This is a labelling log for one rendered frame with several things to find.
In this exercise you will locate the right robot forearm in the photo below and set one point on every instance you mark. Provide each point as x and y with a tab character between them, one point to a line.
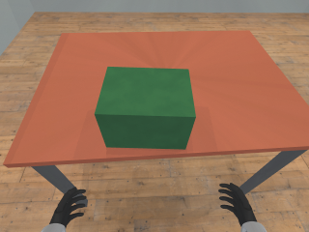
252	226

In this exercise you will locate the left robot hand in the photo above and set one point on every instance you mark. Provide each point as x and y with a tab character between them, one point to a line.
62	213

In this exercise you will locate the right robot hand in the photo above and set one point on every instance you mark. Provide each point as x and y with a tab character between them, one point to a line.
242	209

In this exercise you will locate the table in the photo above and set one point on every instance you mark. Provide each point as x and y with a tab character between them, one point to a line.
243	102

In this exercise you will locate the carton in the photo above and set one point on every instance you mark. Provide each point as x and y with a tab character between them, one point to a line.
146	108

